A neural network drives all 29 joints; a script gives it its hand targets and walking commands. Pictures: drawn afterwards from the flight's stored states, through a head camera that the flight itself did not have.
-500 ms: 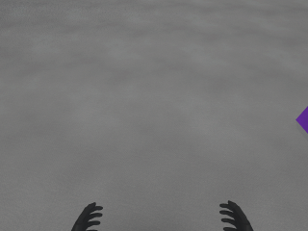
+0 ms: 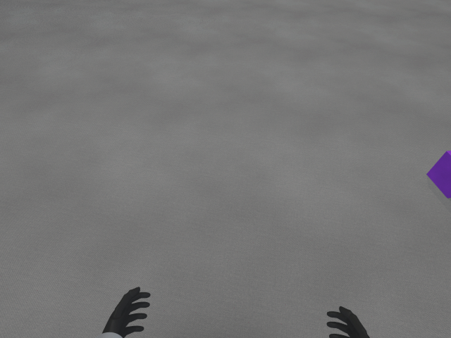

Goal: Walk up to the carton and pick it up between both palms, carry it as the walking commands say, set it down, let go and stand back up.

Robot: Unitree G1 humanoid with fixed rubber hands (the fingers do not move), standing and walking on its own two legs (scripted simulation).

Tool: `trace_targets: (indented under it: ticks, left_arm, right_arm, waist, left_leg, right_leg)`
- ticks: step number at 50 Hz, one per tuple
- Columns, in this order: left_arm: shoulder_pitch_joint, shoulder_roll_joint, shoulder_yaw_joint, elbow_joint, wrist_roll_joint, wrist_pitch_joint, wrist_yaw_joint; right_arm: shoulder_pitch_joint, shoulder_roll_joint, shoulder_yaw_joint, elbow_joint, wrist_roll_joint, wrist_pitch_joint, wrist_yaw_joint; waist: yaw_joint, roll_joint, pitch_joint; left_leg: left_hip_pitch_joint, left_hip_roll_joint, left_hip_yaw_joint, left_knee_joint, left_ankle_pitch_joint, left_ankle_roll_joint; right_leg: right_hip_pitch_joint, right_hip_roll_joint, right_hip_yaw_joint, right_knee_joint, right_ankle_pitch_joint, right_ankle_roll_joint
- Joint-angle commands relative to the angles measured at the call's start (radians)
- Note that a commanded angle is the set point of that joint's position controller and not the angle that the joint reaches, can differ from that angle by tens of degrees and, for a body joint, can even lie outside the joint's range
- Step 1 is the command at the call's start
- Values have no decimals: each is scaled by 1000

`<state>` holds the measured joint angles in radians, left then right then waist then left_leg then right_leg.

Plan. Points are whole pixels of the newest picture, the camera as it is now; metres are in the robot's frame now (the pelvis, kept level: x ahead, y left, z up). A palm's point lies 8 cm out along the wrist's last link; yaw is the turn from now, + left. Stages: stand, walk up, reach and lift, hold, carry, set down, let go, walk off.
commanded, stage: stand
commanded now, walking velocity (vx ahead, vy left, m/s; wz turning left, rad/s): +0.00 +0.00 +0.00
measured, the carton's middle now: out of the picture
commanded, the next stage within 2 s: walk up in 0.82 s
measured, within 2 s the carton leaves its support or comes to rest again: neither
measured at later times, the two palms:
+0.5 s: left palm (112, 336) +0.15 +0.22 -0.09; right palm out of the picture +0.14 -0.22 -0.09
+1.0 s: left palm out of the picture +0.14 +0.23 -0.10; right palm out of the picture +0.14 -0.22 -0.09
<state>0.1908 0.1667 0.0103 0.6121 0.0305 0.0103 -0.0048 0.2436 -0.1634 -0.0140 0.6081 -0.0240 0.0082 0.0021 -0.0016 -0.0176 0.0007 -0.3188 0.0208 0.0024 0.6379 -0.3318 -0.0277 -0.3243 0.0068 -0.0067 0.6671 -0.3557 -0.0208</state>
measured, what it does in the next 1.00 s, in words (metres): stands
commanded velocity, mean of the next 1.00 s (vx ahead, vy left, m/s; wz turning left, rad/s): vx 0.00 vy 0.00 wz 0.01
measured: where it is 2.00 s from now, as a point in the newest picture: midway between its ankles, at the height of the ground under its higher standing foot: outside the picture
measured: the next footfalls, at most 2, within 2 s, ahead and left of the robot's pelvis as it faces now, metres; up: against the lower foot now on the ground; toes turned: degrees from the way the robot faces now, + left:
left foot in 1.62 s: +0.08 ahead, +0.13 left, +0.00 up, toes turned -14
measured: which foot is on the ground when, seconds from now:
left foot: down 0.00-1.00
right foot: down 0.00-1.00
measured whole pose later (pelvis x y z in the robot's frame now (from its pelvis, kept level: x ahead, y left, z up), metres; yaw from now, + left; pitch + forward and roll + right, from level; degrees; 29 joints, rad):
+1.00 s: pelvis +0.01 +0.00 +0.00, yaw +0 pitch +1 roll +0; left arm 0.22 0.16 0.03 0.67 0.03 0.00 0.00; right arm 0.25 -0.16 -0.02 0.63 -0.02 0.00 0.00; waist 0.00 -0.01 0.00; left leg -0.28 0.02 0.01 0.61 -0.34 -0.02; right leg -0.28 0.00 -0.01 0.62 -0.35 -0.01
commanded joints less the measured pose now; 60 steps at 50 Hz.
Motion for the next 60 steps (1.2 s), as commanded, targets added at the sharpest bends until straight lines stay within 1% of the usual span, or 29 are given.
trace_targets:
  ticks: [1, 8, 14, 15, 16, 18, 20, 22, 25, 26, 28, 30, 33, 36, 40, 43, 46, 48, 50, 51, 52, 53, 54, 55, 56, 57, 58, 59, 60]
  left_arm:
    - [-24, 80, 21, -69, 2, -19, 0]
    - [-27, 89, 30, -60, -1, -20, -1]
    - [-13, 69, 26, -48, -3, -18, -1]
    - [-16, 77, 30, -52, -5, -20, 0]
    - [-11, 76, 29, -48, -4, -19, -1]
    - [-6, 73, 29, -46, -4, -17, 1]
    - [-21, 83, 31, -46, -4, -20, 0]
    - [-5, 73, 28, -41, -7, -22, -1]
    - [-15, 74, 30, -43, -4, -21, 2]
    - [-17, 82, 31, -40, -4, -18, 2]
    - [-11, 75, 31, -37, -5, -19, 1]
    - [-20, 78, 34, -39, -1, -20, 1]
    - [-7, 79, 34, -32, -5, -20, 3]
    - [-3, 74, 34, -27, -7, -20, 4]
    - [0, 81, 35, -23, -2, -22, 4]
    - [-1, 84, 38, -22, -5, -21, 6]
    - [2, 78, 37, -17, -5, -24, 5]
    - [14, 87, 40, -12, -6, -22, 4]
    - [8, 73, 36, -9, -8, -21, 0]
    - [15, 163, 77, 43, 8, -1, -1]
    - [28, 146, 78, -20, -8, -11, -4]
    - [12, 135, 73, -18, -20, -17, -4]
    - [-11, 137, 70, -21, -16, -14, 0]
    - [0, 123, 70, -17, -19, -10, 1]
    - [1, 111, 66, -9, -13, -1, -6]
    - [45, 82, 66, -11, -25, 2, -15]
    - [91, 82, 63, -5, -21, -3, -21]
    - [163, 138, 78, 11, -21, -10, -16]
    - [291, 257, 110, 35, -12, -16, -7]
  right_arm:
    - [-21, -87, -20, -78, 1, -17, -2]
    - [-16, -75, -17, -78, 2, -21, -4]
    - [-7, -84, -24, -71, 0, -17, -4]
    - [-17, -89, -25, -74, 3, -19, -6]
    - [-16, -87, -25, -74, 1, -18, -4]
    - [-7, -82, -23, -71, 0, -16, -7]
    - [-9, -87, -25, -75, 3, -18, -5]
    - [-9, -91, -29, -70, 3, -20, -5]
    - [-30, -73, -24, -73, 2, -17, -5]
    - [-16, -72, -23, -73, 4, -18, -5]
    - [-22, -86, -29, -71, 2, -18, -6]
    - [-9, -79, -27, -67, 4, -18, -6]
    - [-11, -77, -27, -67, 3, -20, -7]
    - [-11, -76, -27, -65, 3, -20, -9]
    - [-14, -84, -30, -65, 0, -18, -8]
    - [-2, -79, -29, -55, 1, -19, -10]
    - [10, -85, -32, -51, 5, -21, -9]
    - [7, -83, -30, -47, 2, -20, -8]
    - [-4, -84, -30, -47, 1, -20, -8]
    - [32, -161, -59, 39, -24, -7, -33]
    - [34, -227, -83, 18, -11, -7, -48]
    - [45, -234, -85, 34, -6, -7, -55]
    - [61, -222, -86, 48, -13, -5, -56]
    - [39, -218, -86, 53, -19, 0, -56]
    - [23, -210, -90, 58, -23, 0, -52]
    - [21, -200, -83, 49, -23, 5, -61]
    - [-5, -191, -85, 60, -22, 11, -61]
    - [-54, -163, -78, 38, -19, 15, -60]
    - [-159, -115, -65, -17, -17, 22, -53]
  waist:
    - [6, -6, -75]
    - [2, 21, -80]
    - [4, -3, -57]
    - [7, 24, -66]
    - [6, 5, -61]
    - [7, 19, -43]
    - [1, -8, -69]
    - [5, 16, -69]
    - [11, 26, -52]
    - [3, 27, -55]
    - [9, 21, -45]
    - [5, -10, -50]
    - [6, 31, -55]
    - [9, -3, -66]
    - [7, -7, -51]
    - [8, 23, -33]
    - [4, -3, -47]
    - [9, 25, -52]
    - [8, 19, -38]
    - [-51, -17, -76]
    - [-21, 86, -44]
    - [-29, 120, -30]
    - [-56, 131, -44]
    - [-45, 177, -28]
    - [-45, 197, -7]
    - [-31, 200, -25]
    - [5, 169, -23]
    - [48, 9, -40]
    - [124, -272, -42]
  left_leg:
    - [19, 23, -10, -86, 136, 26]
    - [30, 31, -14, -91, 163, 29]
    - [19, 29, -12, -94, 159, 31]
    - [16, 36, -20, -96, 179, 34]
    - [16, 32, -17, -100, 154, 33]
    - [11, 35, -20, -104, 163, 32]
    - [30, 34, -17, -96, 178, 34]
    - [44, 35, -15, -93, 190, 33]
    - [29, 34, -13, -95, 192, 35]
    - [23, 36, -20, -105, 185, 35]
    - [24, 33, -13, -98, 181, 34]
    - [29, 36, -18, -107, 171, 33]
    - [41, 37, -18, -105, 196, 37]
    - [39, 37, -17, -102, 188, 38]
    - [33, 34, -9, -106, 168, 34]
    - [26, 37, -14, -113, 183, 37]
    - [42, 34, -10, -108, 184, 35]
    - [43, 36, -11, -112, 195, 35]
    - [27, 39, -20, -121, 171, 38]
    - [48, 153, -146, -167, 120, 80]
    - [157, 188, -45, -164, 141, 63]
    - [154, 218, -44, -155, 254, 67]
    - [122, 260, -66, -154, 294, 77]
    - [101, 291, -62, -164, 360, 95]
    - [52, 321, -74, -175, 368, 107]
    - [6, 305, -54, -156, 403, 140]
    - [-77, 253, 22, -92, 329, 97]
    - [-171, 148, 134, 64, 154, 27]
    - [-384, -9, 161, 348, -260, -27]
  right_leg:
    - [30, -48, 50, -126, 185, -2]
    - [34, -48, 47, -119, 215, -1]
    - [40, -48, 49, -120, 234, -3]
    - [58, -49, 46, -117, 243, 0]
    - [51, -50, 49, -124, 236, 1]
    - [45, -49, 46, -124, 228, 2]
    - [54, -51, 47, -127, 243, 1]
    - [50, -53, 51, -127, 247, -1]
    - [45, -58, 55, -131, 248, -4]
    - [57, -54, 48, -127, 248, -1]
    - [52, -56, 53, -132, 249, 1]
    - [49, -53, 46, -137, 226, -1]
    - [55, -56, 52, -134, 251, -1]
    - [64, -55, 51, -138, 252, 0]
    - [55, -55, 46, -143, 235, 1]
    - [54, -56, 48, -143, 242, 0]
    - [58, -62, 56, -149, 254, -4]
    - [69, -57, 50, -141, 254, 0]
    - [68, -52, 39, -143, 251, 4]
    - [8, -38, -53, -42, 135, 5]
    - [-123, -37, 25, 26, 232, 20]
    - [-145, -32, 5, 57, 289, 27]
    - [-135, -20, -29, 72, 183, 30]
    - [-135, -7, -52, 80, 38, 34]
    - [-119, -7, -71, 83, -80, 35]
    - [-20, -1, -71, 58, -127, 26]
    - [94, -15, -39, -50, -23, 13]
    - [177, -103, 121, -181, 160, -17]
    - [288, -342, 516, -363, 426, -116]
